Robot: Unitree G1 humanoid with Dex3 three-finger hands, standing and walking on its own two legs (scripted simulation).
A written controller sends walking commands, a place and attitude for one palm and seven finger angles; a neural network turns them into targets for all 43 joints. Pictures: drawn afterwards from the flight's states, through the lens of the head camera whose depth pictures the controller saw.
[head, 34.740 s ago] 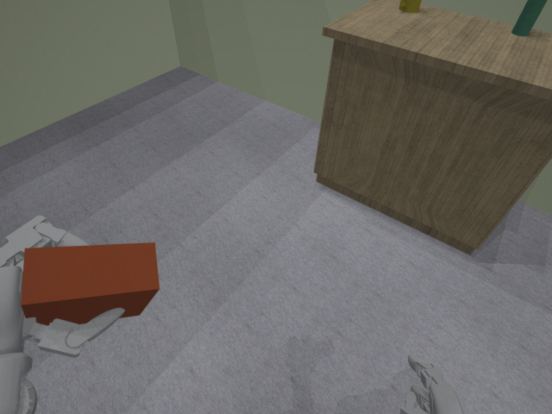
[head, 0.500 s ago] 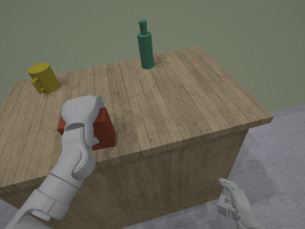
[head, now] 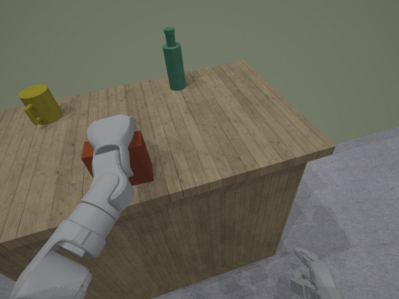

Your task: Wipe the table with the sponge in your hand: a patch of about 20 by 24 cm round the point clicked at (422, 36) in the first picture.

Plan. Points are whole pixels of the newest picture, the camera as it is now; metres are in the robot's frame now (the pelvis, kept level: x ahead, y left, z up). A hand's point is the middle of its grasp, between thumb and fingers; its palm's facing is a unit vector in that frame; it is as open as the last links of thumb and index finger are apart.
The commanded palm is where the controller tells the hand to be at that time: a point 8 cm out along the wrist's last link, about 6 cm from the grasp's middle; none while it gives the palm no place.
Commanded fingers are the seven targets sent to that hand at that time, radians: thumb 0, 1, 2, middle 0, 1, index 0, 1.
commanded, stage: wipe forward along the third lane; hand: left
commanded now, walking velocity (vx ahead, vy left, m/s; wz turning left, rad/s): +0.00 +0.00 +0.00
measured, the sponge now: (123, 167) +0.36 +0.23 +0.08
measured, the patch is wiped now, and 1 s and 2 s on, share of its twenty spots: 0.90 1.00 1.00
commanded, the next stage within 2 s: wipe back along the third lane in 1.38 s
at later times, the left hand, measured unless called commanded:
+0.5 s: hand (123, 136) +0.41 +0.23 +0.13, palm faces -0.07 +0.00 -1.00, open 9.6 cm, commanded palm +0.40 +0.24 +0.16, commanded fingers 0.00 0.10 1.30 -1.20 -1.60 -1.20 -1.60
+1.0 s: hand (120, 122) +0.47 +0.26 +0.13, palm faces -0.09 +0.00 -1.00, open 9.6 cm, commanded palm +0.45 +0.27 +0.16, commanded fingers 0.00 0.10 1.30 -1.20 -1.60 -1.20 -1.60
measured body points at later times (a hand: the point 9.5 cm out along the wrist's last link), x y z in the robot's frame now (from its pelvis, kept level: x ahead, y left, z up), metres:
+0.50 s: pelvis -0.02 -0.01 +0.00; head -0.01 -0.04 +0.45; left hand +0.41 +0.23 +0.18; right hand +0.11 -0.27 -0.13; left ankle -0.01 +0.13 -0.74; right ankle -0.01 -0.08 -0.74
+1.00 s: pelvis -0.01 +0.01 +0.00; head +0.03 -0.01 +0.44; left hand +0.47 +0.25 +0.18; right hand +0.04 -0.26 -0.14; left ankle -0.01 +0.13 -0.74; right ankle -0.01 -0.08 -0.74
